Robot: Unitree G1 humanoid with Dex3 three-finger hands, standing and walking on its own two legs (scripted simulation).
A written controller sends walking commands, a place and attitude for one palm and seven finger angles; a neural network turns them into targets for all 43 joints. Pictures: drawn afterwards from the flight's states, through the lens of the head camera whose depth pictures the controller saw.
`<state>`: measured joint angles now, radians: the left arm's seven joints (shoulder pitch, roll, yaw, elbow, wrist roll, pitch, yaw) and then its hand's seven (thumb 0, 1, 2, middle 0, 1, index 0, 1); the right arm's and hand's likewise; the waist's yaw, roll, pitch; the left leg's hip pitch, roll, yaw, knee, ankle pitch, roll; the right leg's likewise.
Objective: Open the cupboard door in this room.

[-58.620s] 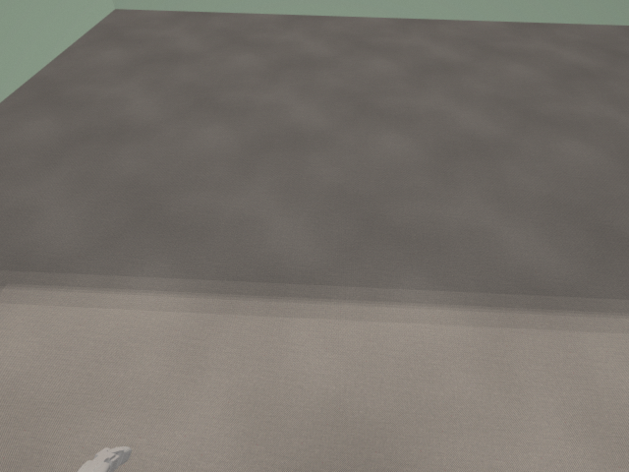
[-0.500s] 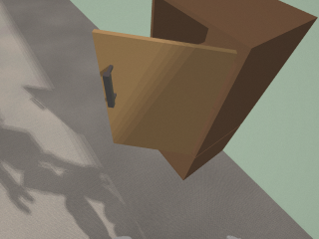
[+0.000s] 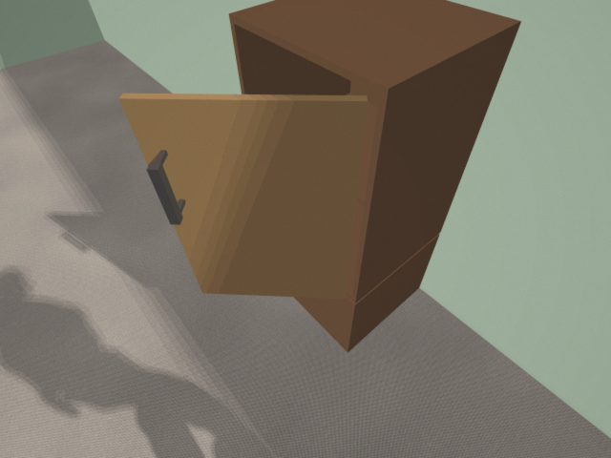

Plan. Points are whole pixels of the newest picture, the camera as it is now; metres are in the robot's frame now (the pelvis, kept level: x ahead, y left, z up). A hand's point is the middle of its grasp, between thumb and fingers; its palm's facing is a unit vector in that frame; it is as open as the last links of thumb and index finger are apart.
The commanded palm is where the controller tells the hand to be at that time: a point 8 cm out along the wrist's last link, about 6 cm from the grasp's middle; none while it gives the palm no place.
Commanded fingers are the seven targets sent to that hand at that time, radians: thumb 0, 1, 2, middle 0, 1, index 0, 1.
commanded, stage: come to a stop and stand still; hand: left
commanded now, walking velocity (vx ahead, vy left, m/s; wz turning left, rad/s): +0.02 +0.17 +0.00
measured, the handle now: (169, 188) +0.57 +0.30 +0.01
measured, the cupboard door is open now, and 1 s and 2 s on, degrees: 46 46 46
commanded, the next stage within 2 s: look again from close up in 0.50 s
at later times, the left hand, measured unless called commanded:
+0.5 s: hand out of the picture +0.01 +0.20 -0.18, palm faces +0.06 -0.98 -0.19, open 7.3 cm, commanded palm none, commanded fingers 0.00 0.90 0.90 -0.20 -0.30 -0.20 -0.30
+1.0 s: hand out of the picture +0.02 +0.20 -0.17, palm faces -0.02 -0.96 -0.27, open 7.3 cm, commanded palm none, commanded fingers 0.00 0.90 0.90 -0.20 -0.30 -0.20 -0.30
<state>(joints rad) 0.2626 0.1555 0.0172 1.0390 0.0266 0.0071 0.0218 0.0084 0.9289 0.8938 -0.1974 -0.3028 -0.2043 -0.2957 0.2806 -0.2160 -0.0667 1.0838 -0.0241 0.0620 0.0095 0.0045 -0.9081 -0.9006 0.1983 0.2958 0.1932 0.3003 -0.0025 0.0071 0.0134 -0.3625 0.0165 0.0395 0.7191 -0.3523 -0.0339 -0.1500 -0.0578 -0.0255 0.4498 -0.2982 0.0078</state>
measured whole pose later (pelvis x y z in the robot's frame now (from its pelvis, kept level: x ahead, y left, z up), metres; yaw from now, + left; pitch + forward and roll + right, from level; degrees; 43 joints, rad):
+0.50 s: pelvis +0.01 +0.03 +0.00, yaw +1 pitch -1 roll +1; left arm 0.25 0.17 0.01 1.11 0.02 0.01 0.03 0.01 0.91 0.89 -0.20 -0.30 -0.20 -0.30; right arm 0.17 -0.15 -0.02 1.07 -0.01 0.00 -0.03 0.00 -0.92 -0.90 0.20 0.30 0.20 0.30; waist 0.03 -0.03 0.04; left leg -0.18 -0.01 0.08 0.46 -0.27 0.03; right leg -0.13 -0.07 -0.02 0.46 -0.32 0.05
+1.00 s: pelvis +0.00 +0.01 -0.01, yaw +0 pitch -1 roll +1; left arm 0.26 0.18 -0.02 1.06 0.02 -0.01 0.03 0.01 0.91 0.89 -0.20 -0.30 -0.20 -0.30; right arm 0.28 -0.18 0.00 1.06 -0.02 0.00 -0.01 0.01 -0.92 -0.90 0.20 0.30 0.20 0.30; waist -0.01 0.04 0.04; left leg -0.20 0.01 0.09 0.50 -0.28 0.01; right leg -0.18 -0.05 -0.01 0.54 -0.34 0.02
